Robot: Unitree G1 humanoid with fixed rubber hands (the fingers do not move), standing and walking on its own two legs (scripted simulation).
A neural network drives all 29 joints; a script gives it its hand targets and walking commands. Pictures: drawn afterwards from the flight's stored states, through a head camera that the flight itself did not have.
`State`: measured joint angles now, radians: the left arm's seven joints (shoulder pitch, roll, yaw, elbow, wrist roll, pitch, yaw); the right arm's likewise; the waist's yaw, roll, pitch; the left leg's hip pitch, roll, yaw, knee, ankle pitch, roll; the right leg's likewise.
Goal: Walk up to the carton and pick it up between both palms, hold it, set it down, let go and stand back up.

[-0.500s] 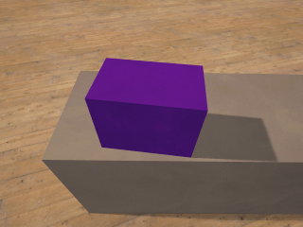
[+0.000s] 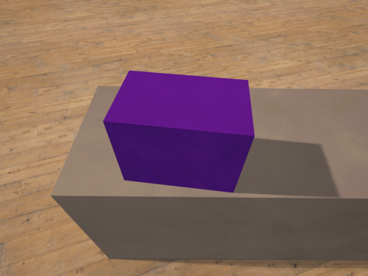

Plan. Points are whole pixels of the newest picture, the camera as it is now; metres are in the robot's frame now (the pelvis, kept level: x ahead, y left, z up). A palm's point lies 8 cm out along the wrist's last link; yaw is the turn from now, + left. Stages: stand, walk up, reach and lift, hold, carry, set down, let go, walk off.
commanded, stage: stand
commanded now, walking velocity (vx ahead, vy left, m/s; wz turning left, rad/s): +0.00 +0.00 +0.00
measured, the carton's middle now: (182, 133) +0.47 +0.01 +0.02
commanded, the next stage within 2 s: none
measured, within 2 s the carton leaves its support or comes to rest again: neither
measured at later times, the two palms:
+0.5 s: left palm out of the picture +0.00 +0.23 -0.14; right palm out of the picture +0.00 -0.23 -0.14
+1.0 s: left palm out of the picture -0.01 +0.23 -0.14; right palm out of the picture -0.01 -0.22 -0.14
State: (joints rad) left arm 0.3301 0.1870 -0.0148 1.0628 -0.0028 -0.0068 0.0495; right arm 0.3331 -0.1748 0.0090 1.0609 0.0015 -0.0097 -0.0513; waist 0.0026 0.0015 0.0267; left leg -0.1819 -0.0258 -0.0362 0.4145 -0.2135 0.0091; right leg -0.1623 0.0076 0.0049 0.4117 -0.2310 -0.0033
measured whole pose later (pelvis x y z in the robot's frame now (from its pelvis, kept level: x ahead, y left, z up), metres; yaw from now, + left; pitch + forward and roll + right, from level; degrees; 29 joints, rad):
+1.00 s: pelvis +0.00 +0.00 +0.00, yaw +0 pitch -1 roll +0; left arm 0.31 0.18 -0.02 1.08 0.00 -0.01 0.05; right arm 0.31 -0.17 0.01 1.09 0.00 -0.01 -0.05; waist 0.00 -0.01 0.04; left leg -0.17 -0.03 -0.03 0.40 -0.21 0.01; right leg -0.15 0.00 0.01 0.41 -0.23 0.00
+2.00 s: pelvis +0.01 +0.00 +0.00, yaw +0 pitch -1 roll +0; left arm 0.31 0.17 -0.02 1.08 0.00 -0.01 0.05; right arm 0.32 -0.17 0.01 1.10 0.00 -0.02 -0.05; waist 0.00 0.00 0.04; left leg -0.16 -0.02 -0.02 0.40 -0.22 0.00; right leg -0.15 0.00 0.01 0.41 -0.24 0.00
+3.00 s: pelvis +0.00 +0.00 +0.00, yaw +0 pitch -2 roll +0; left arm 0.32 0.17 -0.02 1.08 0.00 -0.01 0.05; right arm 0.32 -0.16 0.02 1.09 0.00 -0.02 -0.05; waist 0.00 0.00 0.02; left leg -0.16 -0.01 -0.02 0.41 -0.22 0.00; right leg -0.14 0.00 0.00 0.41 -0.24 0.00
